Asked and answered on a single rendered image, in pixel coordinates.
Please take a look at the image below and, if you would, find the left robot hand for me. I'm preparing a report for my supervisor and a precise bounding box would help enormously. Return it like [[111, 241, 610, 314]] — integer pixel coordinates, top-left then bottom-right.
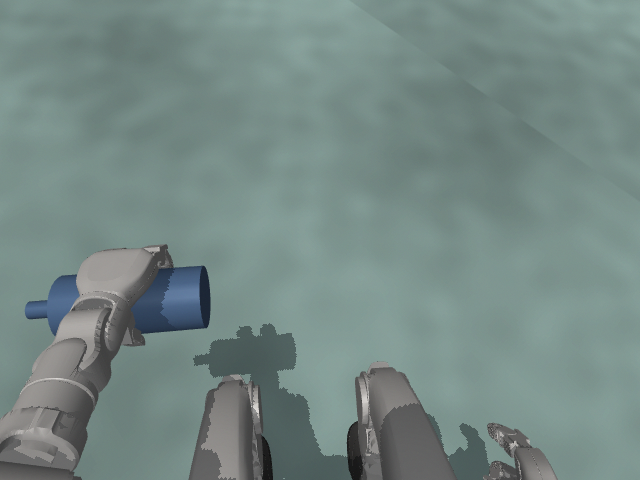
[[76, 244, 174, 346]]

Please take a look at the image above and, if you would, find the bottle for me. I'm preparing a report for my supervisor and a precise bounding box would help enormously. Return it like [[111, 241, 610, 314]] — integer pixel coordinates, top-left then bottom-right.
[[25, 266, 211, 336]]

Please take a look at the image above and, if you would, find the left robot arm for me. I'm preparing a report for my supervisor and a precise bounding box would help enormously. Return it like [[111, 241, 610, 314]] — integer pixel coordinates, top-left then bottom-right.
[[0, 292, 132, 480]]

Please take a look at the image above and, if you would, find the right robot foot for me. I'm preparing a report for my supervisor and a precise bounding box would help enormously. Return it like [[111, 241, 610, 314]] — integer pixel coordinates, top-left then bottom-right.
[[347, 421, 363, 480]]

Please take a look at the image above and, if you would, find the right robot hand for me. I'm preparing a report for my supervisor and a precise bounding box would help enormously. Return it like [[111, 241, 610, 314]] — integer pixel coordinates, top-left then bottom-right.
[[483, 423, 558, 480]]

